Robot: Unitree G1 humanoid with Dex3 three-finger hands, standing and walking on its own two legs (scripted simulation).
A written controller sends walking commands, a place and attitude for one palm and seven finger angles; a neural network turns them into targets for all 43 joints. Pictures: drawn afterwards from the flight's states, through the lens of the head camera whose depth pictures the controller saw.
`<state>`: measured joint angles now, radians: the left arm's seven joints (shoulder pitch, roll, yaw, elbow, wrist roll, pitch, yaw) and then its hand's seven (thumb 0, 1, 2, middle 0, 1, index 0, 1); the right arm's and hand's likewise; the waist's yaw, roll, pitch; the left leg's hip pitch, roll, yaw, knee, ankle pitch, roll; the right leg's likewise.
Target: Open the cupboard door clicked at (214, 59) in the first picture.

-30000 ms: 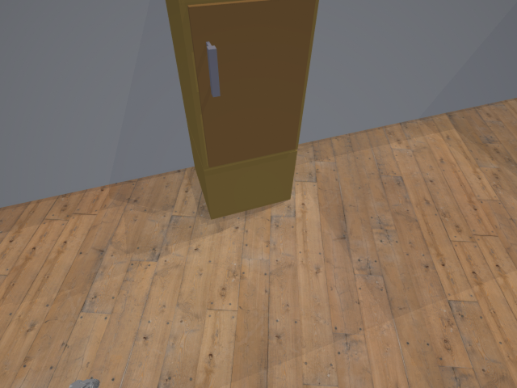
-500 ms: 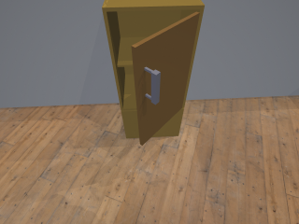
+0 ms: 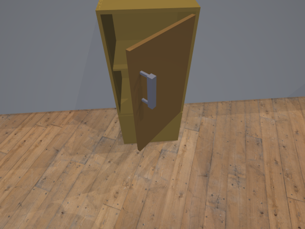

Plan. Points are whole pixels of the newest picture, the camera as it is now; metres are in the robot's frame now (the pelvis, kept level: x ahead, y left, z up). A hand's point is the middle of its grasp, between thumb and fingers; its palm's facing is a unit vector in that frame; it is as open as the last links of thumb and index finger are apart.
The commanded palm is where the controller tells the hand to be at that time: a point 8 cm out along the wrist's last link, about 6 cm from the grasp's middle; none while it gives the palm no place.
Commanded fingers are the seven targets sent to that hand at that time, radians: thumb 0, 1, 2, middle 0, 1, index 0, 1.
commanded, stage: look to check the result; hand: left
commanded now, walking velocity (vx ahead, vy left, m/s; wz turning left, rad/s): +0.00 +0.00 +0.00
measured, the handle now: (147, 90) +0.59 +0.05 +0.02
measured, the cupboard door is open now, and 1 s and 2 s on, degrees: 45 45 45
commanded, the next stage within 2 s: walk to a spot facing it in 0.42 s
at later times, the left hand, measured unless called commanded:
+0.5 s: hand out of the picture -0.01 +0.13 -0.17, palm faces +0.06 -0.98 -0.17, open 7.3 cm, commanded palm none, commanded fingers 0.00 0.90 0.90 -0.20 -0.30 -0.20 -0.30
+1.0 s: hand out of the picture +0.07 +0.19 -0.19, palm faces -0.09 -0.98 -0.19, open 7.3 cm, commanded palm none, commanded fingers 0.00 0.90 0.90 -0.20 -0.30 -0.20 -0.30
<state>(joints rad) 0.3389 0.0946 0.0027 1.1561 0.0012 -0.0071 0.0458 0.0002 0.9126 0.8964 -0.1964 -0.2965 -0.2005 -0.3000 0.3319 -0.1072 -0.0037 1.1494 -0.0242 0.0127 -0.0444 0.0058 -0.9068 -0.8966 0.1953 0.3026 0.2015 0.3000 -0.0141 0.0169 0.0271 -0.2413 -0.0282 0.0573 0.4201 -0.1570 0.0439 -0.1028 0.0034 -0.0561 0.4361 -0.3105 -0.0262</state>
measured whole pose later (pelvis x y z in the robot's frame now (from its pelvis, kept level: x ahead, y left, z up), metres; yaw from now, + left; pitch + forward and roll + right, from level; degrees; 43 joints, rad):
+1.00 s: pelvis +0.04 +0.01 -0.01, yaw -12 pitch +0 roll -2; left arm 0.27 0.18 0.09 1.06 0.02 0.06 0.02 0.00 0.91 0.90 -0.20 -0.30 -0.20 -0.30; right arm 0.20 -0.17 -0.04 0.98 -0.03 0.01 -0.07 0.01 -0.91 -0.90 0.20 0.30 0.20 0.30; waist 0.03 -0.02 0.08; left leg -0.26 0.07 0.16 0.60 -0.33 0.04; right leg -0.32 0.07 0.04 0.96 -0.53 -0.02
